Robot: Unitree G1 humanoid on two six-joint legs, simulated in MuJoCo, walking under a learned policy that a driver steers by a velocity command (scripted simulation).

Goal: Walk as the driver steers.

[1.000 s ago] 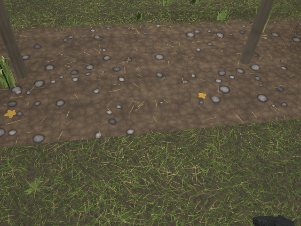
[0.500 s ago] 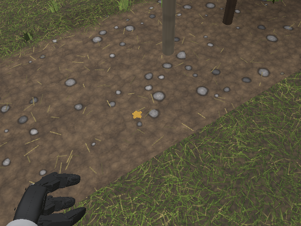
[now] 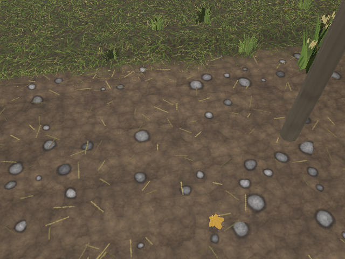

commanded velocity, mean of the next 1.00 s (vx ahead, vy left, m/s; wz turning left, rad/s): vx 0.17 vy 0.00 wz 0.89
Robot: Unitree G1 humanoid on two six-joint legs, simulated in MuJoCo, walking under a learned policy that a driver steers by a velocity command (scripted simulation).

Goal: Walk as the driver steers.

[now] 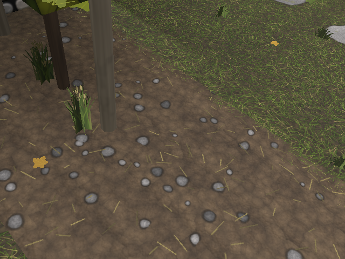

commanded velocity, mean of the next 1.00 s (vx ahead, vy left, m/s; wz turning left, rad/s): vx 0.05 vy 0.00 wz -0.71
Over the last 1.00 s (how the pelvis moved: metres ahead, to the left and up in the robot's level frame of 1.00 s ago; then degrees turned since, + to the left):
0.25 -0.01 0.04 55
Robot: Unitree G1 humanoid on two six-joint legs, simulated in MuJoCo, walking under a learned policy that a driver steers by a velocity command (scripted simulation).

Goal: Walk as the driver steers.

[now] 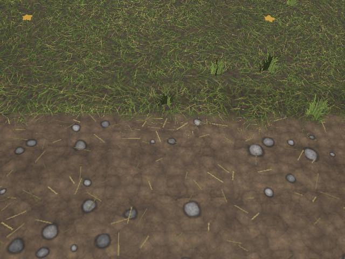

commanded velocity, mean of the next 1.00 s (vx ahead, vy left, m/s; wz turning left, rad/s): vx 0.67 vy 0.00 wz -0.25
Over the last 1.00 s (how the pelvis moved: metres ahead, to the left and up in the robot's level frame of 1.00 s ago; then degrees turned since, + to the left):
0.20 0.02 0.00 -49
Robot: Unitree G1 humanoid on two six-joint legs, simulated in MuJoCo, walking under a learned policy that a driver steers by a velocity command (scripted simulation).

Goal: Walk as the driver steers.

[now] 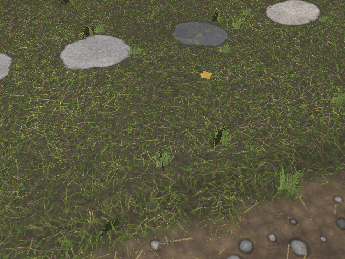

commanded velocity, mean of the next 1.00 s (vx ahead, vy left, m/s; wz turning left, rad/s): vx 0.94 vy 0.00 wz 0.78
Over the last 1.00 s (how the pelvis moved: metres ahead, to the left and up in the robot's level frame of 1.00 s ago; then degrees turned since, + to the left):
0.52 -0.10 0.00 -12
